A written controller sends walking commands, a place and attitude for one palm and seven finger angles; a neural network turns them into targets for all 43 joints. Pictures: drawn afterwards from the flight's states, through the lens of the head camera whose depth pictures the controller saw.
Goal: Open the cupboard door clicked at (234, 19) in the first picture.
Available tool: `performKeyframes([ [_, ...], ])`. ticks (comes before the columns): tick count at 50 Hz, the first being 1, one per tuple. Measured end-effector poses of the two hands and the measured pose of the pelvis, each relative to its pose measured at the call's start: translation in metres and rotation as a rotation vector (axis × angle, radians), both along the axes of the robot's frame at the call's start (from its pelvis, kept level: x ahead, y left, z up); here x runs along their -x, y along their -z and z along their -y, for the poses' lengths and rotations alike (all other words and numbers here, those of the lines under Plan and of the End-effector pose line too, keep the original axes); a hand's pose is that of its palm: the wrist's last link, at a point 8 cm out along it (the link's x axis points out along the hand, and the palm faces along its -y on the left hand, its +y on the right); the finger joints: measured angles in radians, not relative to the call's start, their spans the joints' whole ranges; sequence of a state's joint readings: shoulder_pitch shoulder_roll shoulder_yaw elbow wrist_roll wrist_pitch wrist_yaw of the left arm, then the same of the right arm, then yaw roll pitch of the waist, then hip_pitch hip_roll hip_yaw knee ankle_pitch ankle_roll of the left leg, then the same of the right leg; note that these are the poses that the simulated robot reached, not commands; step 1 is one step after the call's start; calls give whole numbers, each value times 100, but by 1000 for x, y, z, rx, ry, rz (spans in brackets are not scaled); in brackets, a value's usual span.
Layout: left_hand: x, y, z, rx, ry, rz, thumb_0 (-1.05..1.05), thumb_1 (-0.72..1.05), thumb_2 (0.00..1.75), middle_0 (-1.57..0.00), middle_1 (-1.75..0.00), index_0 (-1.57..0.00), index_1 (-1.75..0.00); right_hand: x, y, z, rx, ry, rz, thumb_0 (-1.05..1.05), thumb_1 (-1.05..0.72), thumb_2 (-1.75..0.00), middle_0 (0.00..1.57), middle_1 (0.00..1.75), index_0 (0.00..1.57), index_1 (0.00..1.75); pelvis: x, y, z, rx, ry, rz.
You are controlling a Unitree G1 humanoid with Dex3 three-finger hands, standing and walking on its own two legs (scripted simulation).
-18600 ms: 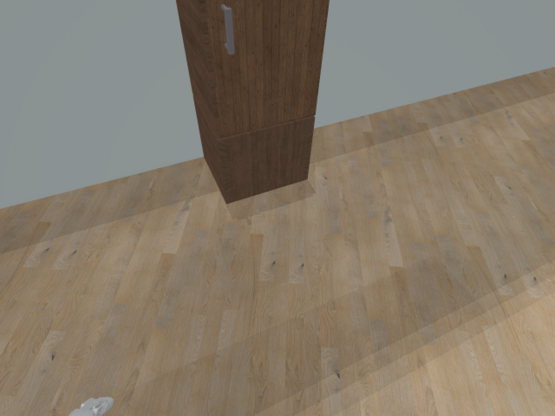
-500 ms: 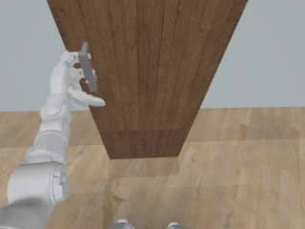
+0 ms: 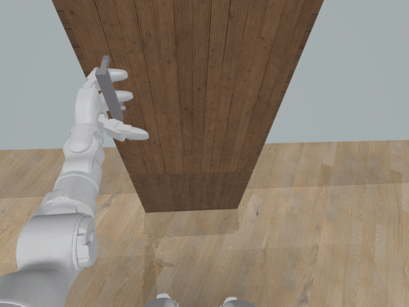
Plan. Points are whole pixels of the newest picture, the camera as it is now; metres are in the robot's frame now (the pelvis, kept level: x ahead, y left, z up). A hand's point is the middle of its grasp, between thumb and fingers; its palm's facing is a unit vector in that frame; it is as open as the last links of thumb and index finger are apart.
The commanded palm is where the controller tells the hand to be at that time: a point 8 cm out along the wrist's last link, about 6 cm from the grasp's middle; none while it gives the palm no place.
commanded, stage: slide the fingers in behind the handle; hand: left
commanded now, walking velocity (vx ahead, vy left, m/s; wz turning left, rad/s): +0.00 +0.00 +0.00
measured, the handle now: (112, 91) +0.53 +0.17 +0.10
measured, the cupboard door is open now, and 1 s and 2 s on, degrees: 0 0 33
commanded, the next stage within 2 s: close the thumb around the handle in 0.34 s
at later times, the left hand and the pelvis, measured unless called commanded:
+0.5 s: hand (124, 108) +0.48 +0.14 +0.10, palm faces +0.01 -1.00 +0.00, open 13.8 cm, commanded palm +0.46 +0.18 +0.10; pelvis +0.00 +0.00 +0.00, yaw +0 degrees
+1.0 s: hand (122, 109) +0.48 +0.14 +0.10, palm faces +0.00 -1.00 +0.00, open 6.5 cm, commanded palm +0.45 +0.19 +0.10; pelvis +0.01 +0.01 +0.00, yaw +0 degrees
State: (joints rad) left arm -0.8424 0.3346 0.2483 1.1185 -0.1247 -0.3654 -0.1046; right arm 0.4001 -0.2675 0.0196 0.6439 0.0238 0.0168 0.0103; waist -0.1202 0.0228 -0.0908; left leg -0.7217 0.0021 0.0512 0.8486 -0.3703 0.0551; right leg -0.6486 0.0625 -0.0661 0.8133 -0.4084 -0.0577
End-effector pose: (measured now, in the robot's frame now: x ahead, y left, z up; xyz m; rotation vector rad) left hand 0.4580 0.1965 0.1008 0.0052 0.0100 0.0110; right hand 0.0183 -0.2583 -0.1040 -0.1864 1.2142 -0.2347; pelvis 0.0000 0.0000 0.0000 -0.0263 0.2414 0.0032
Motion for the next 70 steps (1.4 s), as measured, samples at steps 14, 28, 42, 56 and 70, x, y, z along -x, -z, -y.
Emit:
performKeyframes([
  [14, -2, 0, -1, -2, -3, 1, -2, -50, 30, -33, -123, -33, -123, -6, 1, 3, 3, -16, -2, 0, -90, -90, 20, 30, 20, 30, -1, 1, 2, 1, -10, -8],
  [28, 0, 0, 3, -1, 0, 3, -2, -45, 32, -31, -122, -32, -122, -8, 1, -2, -8, -8, 7, 0, -90, -90, 20, 30, 20, 30, -4, 0, -1, 0, -4, -2],
  [42, 0, 1, 1, 6, -1, 10, -1, 15, 58, -34, -127, -33, -127, -9, 1, -6, -14, -2, 6, 0, -90, -90, 20, 30, 20, 30, -7, -1, -5, 0, 5, 2],
  [56, 3, 1, 0, 9, 0, 13, 1, 79, 85, -38, -133, -38, -134, -15, 0, -6, -6, -6, 23, 0, -90, -90, 20, 30, 20, 30, -6, -1, -7, 3, 3, 6],
  [70, 7, 2, 0, 9, 9, 16, 1, 80, 83, -37, -135, -38, -135, -13, -1, -9, -12, 7, 32, 0, -90, -90, 20, 30, 20, 30, -6, -2, -8, 1, 13, 10],
])
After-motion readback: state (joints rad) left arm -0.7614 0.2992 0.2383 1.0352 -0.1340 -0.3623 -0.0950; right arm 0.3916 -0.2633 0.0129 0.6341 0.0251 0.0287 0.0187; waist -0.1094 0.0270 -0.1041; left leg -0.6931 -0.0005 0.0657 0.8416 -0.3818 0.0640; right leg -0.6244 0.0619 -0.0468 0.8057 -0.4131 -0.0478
